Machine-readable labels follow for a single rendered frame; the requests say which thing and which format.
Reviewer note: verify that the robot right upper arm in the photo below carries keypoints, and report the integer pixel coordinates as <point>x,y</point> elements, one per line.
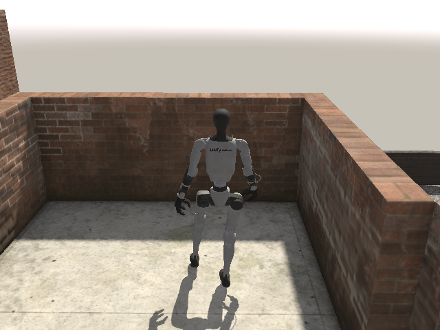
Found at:
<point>242,145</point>

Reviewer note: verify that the robot right forearm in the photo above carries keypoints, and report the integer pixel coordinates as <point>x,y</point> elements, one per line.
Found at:
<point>252,180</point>

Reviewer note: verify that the robot left shin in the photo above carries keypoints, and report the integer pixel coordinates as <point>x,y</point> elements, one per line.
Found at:
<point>196,236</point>

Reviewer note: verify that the robot left upper arm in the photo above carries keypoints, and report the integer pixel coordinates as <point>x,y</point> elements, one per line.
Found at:
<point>195,156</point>

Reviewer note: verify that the left robot hand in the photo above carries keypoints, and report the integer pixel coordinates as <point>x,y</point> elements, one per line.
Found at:
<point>179,206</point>

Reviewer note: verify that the right robot hand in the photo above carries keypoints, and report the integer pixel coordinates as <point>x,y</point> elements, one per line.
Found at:
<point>247,191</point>

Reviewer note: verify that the right robot foot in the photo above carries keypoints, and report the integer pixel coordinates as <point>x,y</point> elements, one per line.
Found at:
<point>225,280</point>

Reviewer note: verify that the robot left forearm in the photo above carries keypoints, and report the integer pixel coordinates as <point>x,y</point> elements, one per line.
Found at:
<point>185,185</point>

